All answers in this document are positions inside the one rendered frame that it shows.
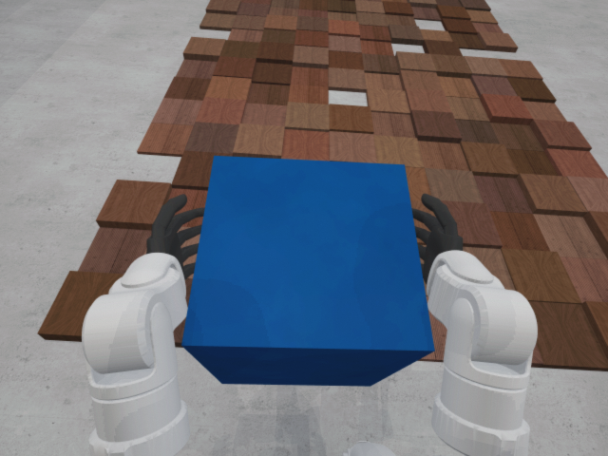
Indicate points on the right robot hand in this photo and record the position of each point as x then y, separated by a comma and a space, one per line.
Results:
443, 236

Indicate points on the carton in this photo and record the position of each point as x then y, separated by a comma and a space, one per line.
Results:
307, 273

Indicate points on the robot left forearm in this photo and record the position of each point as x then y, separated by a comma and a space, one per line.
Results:
131, 361

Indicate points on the robot right forearm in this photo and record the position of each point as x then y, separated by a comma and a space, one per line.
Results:
491, 335

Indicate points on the left robot hand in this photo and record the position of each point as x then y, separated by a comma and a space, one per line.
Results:
164, 237

